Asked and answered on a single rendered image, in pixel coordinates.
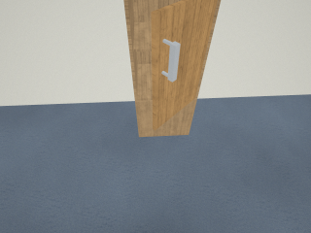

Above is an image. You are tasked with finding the handle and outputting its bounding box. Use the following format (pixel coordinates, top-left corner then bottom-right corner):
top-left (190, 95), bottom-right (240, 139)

top-left (161, 39), bottom-right (181, 83)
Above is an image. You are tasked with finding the cupboard door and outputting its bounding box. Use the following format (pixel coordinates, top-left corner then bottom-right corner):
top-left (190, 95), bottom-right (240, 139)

top-left (151, 0), bottom-right (218, 131)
